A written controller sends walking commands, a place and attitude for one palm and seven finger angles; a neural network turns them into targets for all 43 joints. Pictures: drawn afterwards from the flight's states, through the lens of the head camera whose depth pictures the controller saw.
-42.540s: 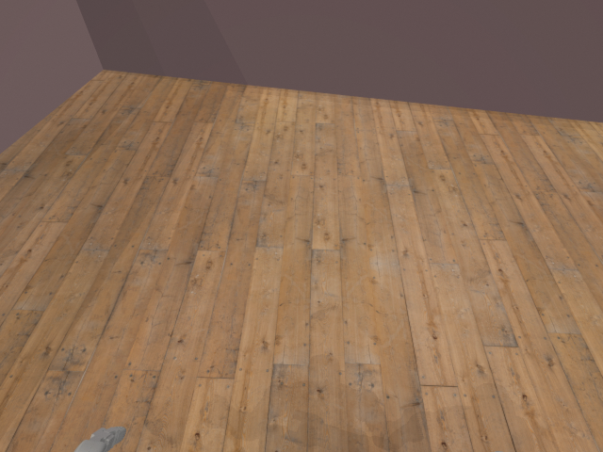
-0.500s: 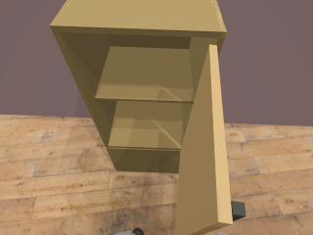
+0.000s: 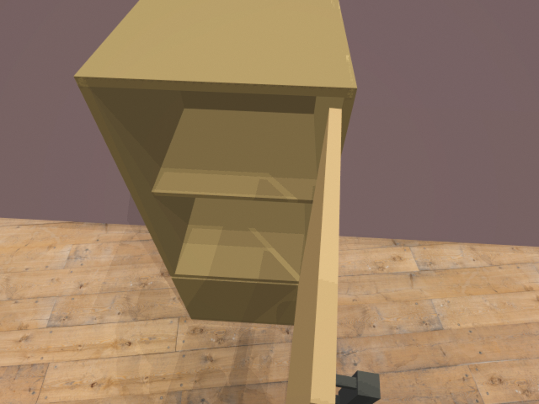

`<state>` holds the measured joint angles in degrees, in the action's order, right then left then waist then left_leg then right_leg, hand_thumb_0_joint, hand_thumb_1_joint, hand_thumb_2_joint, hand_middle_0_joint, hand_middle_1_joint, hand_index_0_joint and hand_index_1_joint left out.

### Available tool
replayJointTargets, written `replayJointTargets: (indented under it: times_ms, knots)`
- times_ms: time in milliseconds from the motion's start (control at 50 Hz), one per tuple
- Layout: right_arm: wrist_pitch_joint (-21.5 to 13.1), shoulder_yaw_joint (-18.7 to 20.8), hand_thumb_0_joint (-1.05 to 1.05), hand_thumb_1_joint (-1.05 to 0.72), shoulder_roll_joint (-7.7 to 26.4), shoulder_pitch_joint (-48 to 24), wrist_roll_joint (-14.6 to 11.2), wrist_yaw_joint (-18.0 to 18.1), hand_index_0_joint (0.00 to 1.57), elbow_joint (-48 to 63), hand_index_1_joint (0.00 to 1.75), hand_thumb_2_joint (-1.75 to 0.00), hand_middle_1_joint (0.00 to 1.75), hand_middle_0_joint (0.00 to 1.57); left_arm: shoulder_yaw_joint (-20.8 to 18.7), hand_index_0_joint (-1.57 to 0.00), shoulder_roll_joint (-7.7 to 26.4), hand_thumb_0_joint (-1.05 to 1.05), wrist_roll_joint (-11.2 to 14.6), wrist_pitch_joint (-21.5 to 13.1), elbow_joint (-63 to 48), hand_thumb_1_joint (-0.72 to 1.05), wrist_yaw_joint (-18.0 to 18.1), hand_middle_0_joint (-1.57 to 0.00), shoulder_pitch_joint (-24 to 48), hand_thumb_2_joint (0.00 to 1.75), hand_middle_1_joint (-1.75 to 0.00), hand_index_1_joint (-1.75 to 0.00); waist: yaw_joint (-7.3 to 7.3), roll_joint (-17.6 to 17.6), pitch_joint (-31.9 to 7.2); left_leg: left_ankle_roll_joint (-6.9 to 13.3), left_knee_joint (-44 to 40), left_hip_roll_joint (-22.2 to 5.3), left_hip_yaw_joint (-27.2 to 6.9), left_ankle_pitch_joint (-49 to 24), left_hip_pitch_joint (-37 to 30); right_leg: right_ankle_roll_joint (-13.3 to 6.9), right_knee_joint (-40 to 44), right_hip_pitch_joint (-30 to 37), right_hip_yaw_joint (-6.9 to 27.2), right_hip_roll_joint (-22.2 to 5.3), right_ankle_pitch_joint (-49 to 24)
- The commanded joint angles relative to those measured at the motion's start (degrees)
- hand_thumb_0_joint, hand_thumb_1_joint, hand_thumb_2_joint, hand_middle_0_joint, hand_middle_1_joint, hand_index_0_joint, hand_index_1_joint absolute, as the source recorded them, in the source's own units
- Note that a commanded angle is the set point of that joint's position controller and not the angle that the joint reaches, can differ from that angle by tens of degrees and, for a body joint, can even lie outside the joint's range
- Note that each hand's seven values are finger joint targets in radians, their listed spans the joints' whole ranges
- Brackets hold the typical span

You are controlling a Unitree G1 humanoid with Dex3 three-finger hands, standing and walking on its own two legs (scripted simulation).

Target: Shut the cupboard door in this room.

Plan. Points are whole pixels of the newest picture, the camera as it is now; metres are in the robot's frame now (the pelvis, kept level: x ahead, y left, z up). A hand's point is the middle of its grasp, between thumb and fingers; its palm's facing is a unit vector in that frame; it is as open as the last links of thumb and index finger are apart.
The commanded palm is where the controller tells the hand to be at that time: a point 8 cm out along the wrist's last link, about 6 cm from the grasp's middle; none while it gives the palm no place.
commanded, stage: stand and wait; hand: left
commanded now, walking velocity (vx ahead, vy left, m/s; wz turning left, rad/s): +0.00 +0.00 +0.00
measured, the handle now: (338, 391) +0.15 -0.07 +0.03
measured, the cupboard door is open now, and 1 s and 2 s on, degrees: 85 83 83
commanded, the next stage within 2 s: turn or walk to find it in 0.76 s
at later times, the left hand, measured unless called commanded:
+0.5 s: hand out of the picture -0.03 +0.13 -0.18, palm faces +0.06 -0.99 -0.14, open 7.3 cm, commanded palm none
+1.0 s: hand out of the picture -0.02 +0.17 -0.19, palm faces +0.10 -0.98 -0.19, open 7.3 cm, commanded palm none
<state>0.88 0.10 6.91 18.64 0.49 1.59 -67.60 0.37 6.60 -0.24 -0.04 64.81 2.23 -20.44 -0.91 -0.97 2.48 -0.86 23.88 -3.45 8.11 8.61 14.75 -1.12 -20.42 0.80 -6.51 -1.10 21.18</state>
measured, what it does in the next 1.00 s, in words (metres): stands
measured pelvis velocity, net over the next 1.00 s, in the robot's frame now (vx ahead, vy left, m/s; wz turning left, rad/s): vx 0.01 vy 0.01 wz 0.06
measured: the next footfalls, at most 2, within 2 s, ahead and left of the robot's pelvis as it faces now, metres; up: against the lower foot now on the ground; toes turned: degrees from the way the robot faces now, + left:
right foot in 1.44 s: +0.04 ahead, -0.11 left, +0.00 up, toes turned +5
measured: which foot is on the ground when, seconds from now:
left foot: down 0.00-1.00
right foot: down 0.00-1.00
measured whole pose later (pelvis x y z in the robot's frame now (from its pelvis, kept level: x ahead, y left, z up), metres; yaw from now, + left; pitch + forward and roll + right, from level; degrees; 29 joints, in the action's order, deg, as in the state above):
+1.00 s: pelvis +0.01 +0.01 -0.01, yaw +3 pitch -1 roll +1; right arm 1.7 0.8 6.9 16.0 0.7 1.8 -65.0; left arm -1.1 7.4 -0.4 0.6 62.4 2.7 -19.0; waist -0.5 -1.4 3.7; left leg -0.2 31.6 -2.1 5.3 13.0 17.6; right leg -0.4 -25.8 0.7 -9.5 -2.4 25.5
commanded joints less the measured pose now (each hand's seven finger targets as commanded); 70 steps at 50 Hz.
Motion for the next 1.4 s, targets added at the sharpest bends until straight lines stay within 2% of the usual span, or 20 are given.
replayJointTargets:
  times_ms: [0,100,260,420,440,680,880,940,1000,1040,1060,1080,1100,1120,1140,1160,1180,1220,1320,1380]
  knots:
    - [-1.12,1.06,0.0,-0.9,4.69,1.49,-0.16,0.51,0.2,1.51,0.3,-0.9,0.3,0.2,-1.18,-0.2,5.05,0.0,0.07,-0.95,-0.82,0.9,0.82,-0.2,-5.55,0.9,-0.3,-0.3,0.35,-1.4,1.11,2.09,0.33,-3.95,-5.98,-9.65,-7.81,0.21,4.81,-9.27,4.58,-7.19,-22.21]
    - [-1.13,1.12,0.0,-0.9,3.7,1.22,-0.25,0.82,0.2,1.19,0.3,-0.9,0.3,0.2,-1.11,-0.2,4.23,0.0,-0.02,-0.96,-0.04,0.9,1.22,-0.2,-7.83,0.9,-0.3,-0.3,0.57,-1.73,1.29,2.21,2.03,-3.67,-5.14,-11.45,-7.63,1.09,3.59,-8.39,4.25,-7.14,-28.88]
    - [-0.61,1.14,0.0,-0.9,3.21,0.08,-0.31,0.96,0.2,1.42,0.3,-0.9,0.3,0.2,-0.92,-0.2,3.43,0.0,-0.26,-0.72,0.6,0.9,1.41,-0.2,-8.79,0.9,-0.3,-0.3,0.69,-2.0,6.13,2.09,2.13,-3.47,-5.02,-8.48,-6.53,2.44,4.7,-10.77,4.03,-7.03,-26.59]
    - [-0.71,1.25,0.0,-0.9,4.27,-0.91,-0.14,1.05,0.2,2.34,0.3,-0.9,0.3,0.2,-0.98,-0.2,3.94,0.0,-0.23,-0.7,0.28,0.9,1.2,-0.2,-7.88,0.9,-0.3,-0.3,0.63,0.13,5.32,2.0,1.62,-3.53,-5.29,-8.68,-7.54,1.9,4.95,-10.0,4.22,-6.82,-24.58]
    - [-0.73,1.19,0.0,-0.9,4.15,-0.81,-0.27,1.02,0.2,2.38,0.3,-0.9,0.3,0.2,-1.12,-0.2,4.03,0.0,-0.27,-0.71,0.18,0.9,1.17,-0.2,-7.69,0.9,-0.3,-0.3,0.77,-1.39,5.17,2.11,1.48,-3.72,-5.39,-8.53,-7.29,2.04,5.22,-9.66,3.89,-6.7,-23.98]
    - [-0.91,1.09,0.0,-0.9,4.88,-0.88,-0.16,0.88,0.2,2.62,0.3,-0.9,0.3,0.2,-1.15,-0.2,5.06,0.0,-0.14,-0.67,-0.4,0.9,1.05,-0.2,-7.14,0.9,-0.3,-0.3,1.02,-1.98,4.13,2.31,1.35,-3.5,-5.49,-9.51,-7.29,2.17,4.9,-8.1,3.51,-6.98,-25.31]
    - [-0.31,1.74,0.0,-0.9,5.78,-0.86,0.09,0.54,0.2,3.84,0.3,-0.9,0.3,0.2,-2.49,-0.2,6.94,0.0,-0.07,0.09,-2.1,0.9,0.97,-0.2,-5.28,0.9,-0.3,-0.3,1.01,-0.38,3.68,2.56,4.29,-2.87,-7.15,-9.79,-2.4,0.13,0.16,-7.15,1.24,-8.16,-18.89]
    - [0.02,2.15,0.0,-0.9,5.9,-1.61,0.1,0.39,0.2,5.12,0.3,-0.9,0.3,0.2,-3.25,-0.2,7.88,0.0,-0.25,0.43,-3.0,0.9,0.88,-0.2,-4.61,0.9,-0.3,-0.3,1.36,-2.15,3.4,2.83,6.97,-2.45,-7.62,-8.84,1.54,-0.66,-1.61,-6.28,1.01,-9.16,-18.44]
    - [0.26,2.53,0.0,-0.9,5.71,-3.08,0.25,0.12,0.2,6.63,0.3,-0.9,0.3,0.2,-4.03,-0.2,9.27,0.0,-0.42,0.6,-3.84,0.9,0.76,-0.2,-4.28,0.9,-0.3,-0.3,1.67,-5.05,2.97,2.2,13.37,-0.63,-5.58,-5.34,6.15,-2.96,-2.92,-4.55,2.79,-13.32,-24.82]
    - [0.44,2.79,0.0,-0.9,5.5,-4.15,0.4,-0.02,0.2,7.75,0.3,-0.9,0.3,0.2,-4.23,-0.2,9.9,0.0,-0.73,0.54,-4.32,0.9,0.65,-0.2,-3.71,0.9,-0.3,-0.3,1.64,-6.13,3.43,1.75,17.07,0.45,-4.25,2.92,9.08,-5.15,-4.94,-3.28,3.47,-16.15,-35.53]
    - [0.52,2.99,0.0,-0.9,5.63,-3.81,0.47,-0.08,0.2,8.18,0.3,-0.9,0.3,0.2,-4.42,-0.2,10.65,0.0,-0.8,0.45,-4.81,0.9,0.57,-0.2,-2.44,0.9,-0.3,-0.3,0.68,-5.85,3.78,1.66,16.01,0.6,-3.9,4.96,8.04,-5.59,-7.12,-4.18,2.79,-16.82,-39.39]
    - [0.45,3.1,0.0,-0.9,5.89,-2.19,0.6,-0.11,0.2,8.02,0.3,-0.9,0.3,0.2,-4.3,-0.2,10.88,0.0,-0.76,0.36,-5.28,0.9,0.48,-0.2,-1.24,0.9,-0.3,-0.3,-0.53,-4.44,2.75,2.01,13.19,0.85,-4.42,0.36,4.11,-4.54,-11.11,-5.98,0.97,-15.37,-41.0]
    - [0.13,3.42,0.0,-0.9,7.15,1.38,0.79,-0.05,0.2,7.27,0.3,-0.9,0.3,0.2,-4.27,-0.2,10.7,0.0,-0.55,0.35,-5.76,0.9,0.43,-0.2,-0.12,0.9,-0.3,-0.3,-2.17,-1.04,0.24,3.83,8.96,-0.56,-8.38,-11.82,-1.8,-2.09,-17.73,-9.09,-2.3,-11.55,-36.92]
    - [-0.25,4.09,0.0,-0.9,10.32,4.74,1.14,0.28,0.2,6.67,0.3,-0.9,0.3,0.2,-4.03,-0.2,8.8,0.0,0.03,0.24,-6.79,0.9,0.37,-0.2,-0.24,0.9,-0.3,-0.3,-2.98,8.83,-2.31,9.03,3.71,-7.17,-20.95,-23.15,-8.23,0.85,-27.36,-15.62,-4.5,-4.54,-20.84]
    - [-0.54,4.63,0.0,-0.9,12.11,7.36,0.63,0.66,0.2,5.61,0.3,-0.9,0.3,0.2,-3.1,-0.2,6.81,0.0,0.35,0.13,-7.73,0.9,0.2,-0.2,2.18,0.9,-0.3,-0.3,-3.61,15.32,-3.46,14.99,-4.6,-13.92,-32.13,-25.73,-9.54,1.28,-38.84,-21.11,-0.93,0.2,12.13]
    - [-0.67,4.58,0.0,-0.9,12.48,4.83,0.28,0.94,0.2,5.49,0.3,-0.9,0.3,0.2,-3.13,-0.2,6.56,0.0,0.02,0.66,-7.39,0.9,0.18,-0.2,2.64,0.9,-0.3,-0.3,-2.12,12.04,-2.04,16.13,-8.02,-15.87,-32.37,-13.65,-5.9,0.67,-42.38,-22.36,5.09,-2.42,16.11]
    - [-0.85,4.41,0.0,-0.9,11.59,0.71,0.2,0.82,0.2,6.72,0.3,-0.9,0.3,0.2,-3.21,-0.2,6.37,0.0,-0.27,0.88,-7.29,0.9,-0.02,-0.2,3.71,0.9,-0.3,-0.3,-0.9,8.47,1.56,15.2,-9.64,-14.98,-30.11,-2.85,-0.15,0.62,-41.16,-22.58,5.65,-4.16,14.25]
    - [-0.89,3.51,0.0,-0.9,10.0,-4.17,0.74,0.55,0.2,8.33,0.3,-0.9,0.3,0.2,-3.19,-0.2,5.12,0.0,-0.72,1.06,-6.36,0.9,-0.61,-0.2,2.83,0.9,-0.3,-0.3,1.06,8.0,2.93,11.86,-12.37,-10.85,-24.2,10.76,4.57,0.86,-36.5,-20.4,5.59,-4.06,8.9]
    - [-0.73,3.79,0.0,-0.9,11.0,-7.0,0.87,0.0,0.2,9.39,0.3,-0.9,0.3,0.2,-2.54,-0.2,4.34,0.0,-0.59,1.26,-4.83,0.9,-0.69,-0.2,-1.55,0.9,-0.3,-0.3,2.45,7.78,-1.48,10.0,-14.19,-9.19,-21.02,17.54,5.6,1.0,-24.24,-13.71,3.73,-2.3,5.43]
    - [-0.45,4.05,0.0,-0.9,10.5,-6.98,0.59,-0.31,0.2,9.0,0.3,-0.9,0.3,0.2,-2.53,-0.2,4.7,0.0,-0.75,0.24,-3.26,0.9,-0.6,-0.2,-5.37,0.9,-0.3,-0.3,3.96,2.93,-2.33,6.42,-8.87,-5.74,-16.47,18.31,7.09,1.92,-6.15,-5.49,1.73,-1.36,-3.89]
